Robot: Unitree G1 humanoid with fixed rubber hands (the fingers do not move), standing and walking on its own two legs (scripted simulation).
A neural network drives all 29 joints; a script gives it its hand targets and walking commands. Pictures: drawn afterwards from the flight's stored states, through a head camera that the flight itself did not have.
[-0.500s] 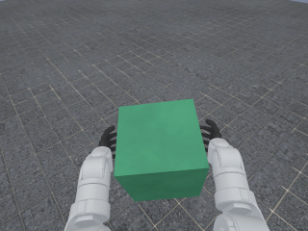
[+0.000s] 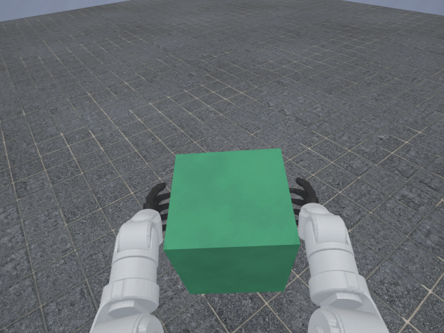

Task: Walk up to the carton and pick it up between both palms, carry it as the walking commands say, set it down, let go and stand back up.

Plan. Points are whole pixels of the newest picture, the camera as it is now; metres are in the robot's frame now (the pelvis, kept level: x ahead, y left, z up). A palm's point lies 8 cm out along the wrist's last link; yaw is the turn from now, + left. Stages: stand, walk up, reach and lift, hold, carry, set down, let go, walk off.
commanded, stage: reach and lift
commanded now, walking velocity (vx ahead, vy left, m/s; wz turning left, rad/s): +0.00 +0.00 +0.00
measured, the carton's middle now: (232, 226) +0.34 -0.01 +0.00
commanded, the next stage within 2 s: hold in 0.54 s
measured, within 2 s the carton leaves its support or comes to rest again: neither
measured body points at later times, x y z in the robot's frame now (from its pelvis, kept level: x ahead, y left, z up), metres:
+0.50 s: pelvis +0.01 +0.00 +0.00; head -0.05 -0.02 +0.45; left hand +0.31 +0.15 +0.06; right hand +0.34 -0.15 +0.06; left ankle +0.04 +0.12 -0.71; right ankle +0.10 -0.14 -0.71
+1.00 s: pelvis +0.00 +0.00 +0.00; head -0.06 -0.03 +0.45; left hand +0.31 +0.15 +0.06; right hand +0.33 -0.16 +0.06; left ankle +0.04 +0.12 -0.71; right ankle +0.10 -0.14 -0.71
